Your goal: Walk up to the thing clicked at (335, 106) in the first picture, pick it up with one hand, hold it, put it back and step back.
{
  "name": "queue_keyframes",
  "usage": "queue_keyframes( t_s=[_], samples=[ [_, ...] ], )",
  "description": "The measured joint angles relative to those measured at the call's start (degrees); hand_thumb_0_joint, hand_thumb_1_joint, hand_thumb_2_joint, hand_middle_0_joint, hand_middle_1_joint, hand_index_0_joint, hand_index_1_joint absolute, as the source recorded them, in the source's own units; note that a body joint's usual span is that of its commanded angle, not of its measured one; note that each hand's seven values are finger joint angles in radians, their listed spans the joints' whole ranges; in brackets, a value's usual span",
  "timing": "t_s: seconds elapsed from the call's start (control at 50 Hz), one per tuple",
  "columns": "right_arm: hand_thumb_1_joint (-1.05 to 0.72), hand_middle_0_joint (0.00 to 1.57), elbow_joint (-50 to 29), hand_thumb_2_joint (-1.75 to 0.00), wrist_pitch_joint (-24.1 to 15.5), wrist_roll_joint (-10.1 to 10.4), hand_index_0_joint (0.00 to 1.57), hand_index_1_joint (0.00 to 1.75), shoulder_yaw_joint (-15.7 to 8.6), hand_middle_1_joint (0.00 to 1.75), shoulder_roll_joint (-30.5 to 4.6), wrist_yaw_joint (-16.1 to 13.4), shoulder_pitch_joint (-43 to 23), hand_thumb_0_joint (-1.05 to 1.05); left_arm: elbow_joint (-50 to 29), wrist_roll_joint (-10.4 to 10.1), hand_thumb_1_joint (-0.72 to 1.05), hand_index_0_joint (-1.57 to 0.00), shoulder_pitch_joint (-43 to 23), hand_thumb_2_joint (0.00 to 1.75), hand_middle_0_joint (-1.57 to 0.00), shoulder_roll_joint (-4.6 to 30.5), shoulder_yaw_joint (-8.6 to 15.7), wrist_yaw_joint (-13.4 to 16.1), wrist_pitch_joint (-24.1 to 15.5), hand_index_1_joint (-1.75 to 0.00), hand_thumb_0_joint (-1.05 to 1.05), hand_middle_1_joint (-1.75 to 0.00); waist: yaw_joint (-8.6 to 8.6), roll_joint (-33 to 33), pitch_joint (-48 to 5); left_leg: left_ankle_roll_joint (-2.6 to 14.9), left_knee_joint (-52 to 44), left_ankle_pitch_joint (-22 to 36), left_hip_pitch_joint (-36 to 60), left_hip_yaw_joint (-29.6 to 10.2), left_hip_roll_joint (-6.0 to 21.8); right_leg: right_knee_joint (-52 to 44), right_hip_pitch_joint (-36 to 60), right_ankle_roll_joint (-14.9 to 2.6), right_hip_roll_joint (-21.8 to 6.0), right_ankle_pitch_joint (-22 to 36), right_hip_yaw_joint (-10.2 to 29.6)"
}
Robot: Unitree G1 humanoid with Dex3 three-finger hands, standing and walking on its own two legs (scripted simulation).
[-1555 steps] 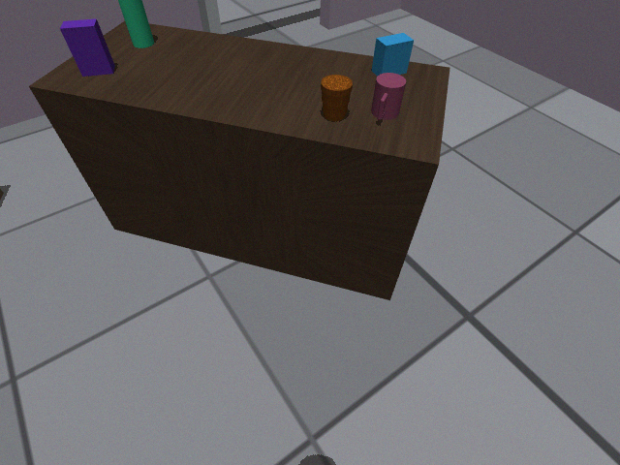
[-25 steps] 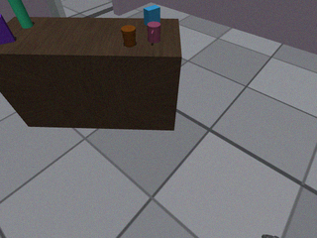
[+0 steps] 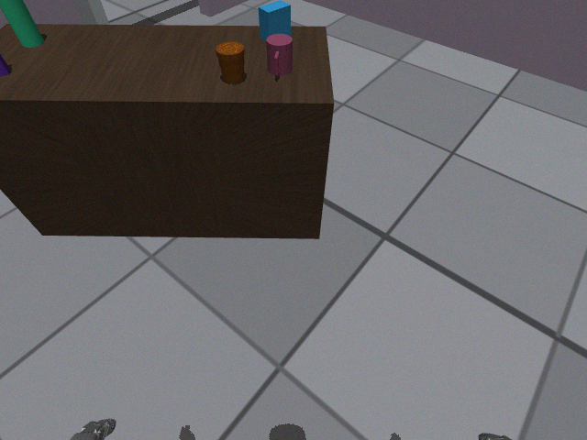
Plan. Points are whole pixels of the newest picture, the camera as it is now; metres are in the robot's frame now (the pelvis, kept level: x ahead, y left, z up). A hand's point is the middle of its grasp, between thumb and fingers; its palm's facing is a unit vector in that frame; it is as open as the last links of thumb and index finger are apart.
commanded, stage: step back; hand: left
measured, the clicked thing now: (232, 64) +1.09 +0.20 -0.07
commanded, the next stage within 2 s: stand in 0.16 s
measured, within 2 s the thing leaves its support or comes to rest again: neither
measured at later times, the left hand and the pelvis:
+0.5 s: hand out of the picture +0.09 +0.24 -0.15, palm faces -0.03 -0.94 -0.33, open 7.4 cm; pelvis +0.00 +0.00 +0.01, yaw +0 degrees
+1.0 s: hand out of the picture +0.04 +0.24 -0.15, palm faces -0.02 -0.94 -0.35, open 7.4 cm; pelvis -0.02 -0.02 +0.01, yaw +0 degrees
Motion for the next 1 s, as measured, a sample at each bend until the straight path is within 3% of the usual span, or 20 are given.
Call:
queue_keyframes(
  t_s=[0.18, 0.38, 1.0],
  samples=[
    [-0.91, 0.20, 0.30, -0.90, 0.18, 0.15, 0.20, 0.30, -0.06, 0.30, -0.17, -0.12, -2.42, 0.01, 0.22, 0.07, 0.91, -0.20, -1.90, 0.89, -0.20, -0.19, -0.20, 0.26, 0.23, -0.30, 0.00, -0.30, -0.11, -0.18, 0.13, 0.17, -1.25, 0.01, 1.30, 0.38, -0.20, -0.71, 0.94, 0.24, -0.21, -0.18, 0.37],
    [-0.91, 0.20, 1.57, -0.90, -0.33, 1.00, 0.20, 0.30, 1.24, 0.30, -0.09, -0.30, -3.21, 0.01, 2.46, -0.28, 0.91, -0.20, -2.11, 0.89, -0.20, -1.24, -1.08, 0.00, 1.16, -0.30, 0.00, -0.30, -0.58, -0.68, 0.93, -0.08, -7.89, 3.91, 4.48, 0.12, -0.16, -7.19, 4.16, 0.33, -0.33, 3.54, 0.13],
    [-0.91, 0.20, 4.10, -0.90, -0.25, 0.61, 0.20, 0.30, 2.10, 0.30, -0.87, 0.31, 0.62, 0.01, 4.83, -0.04, 0.91, -0.20, 2.21, 0.89, -0.20, -0.68, -1.46, -0.73, 0.88, -0.30, 0.00, -0.30, -0.37, 0.33, -0.41, -1.37, -10.12, 7.09, 3.41, -0.77, 0.88, -9.31, 3.24, -0.90, 0.63, 6.50, -0.78]
  ],
)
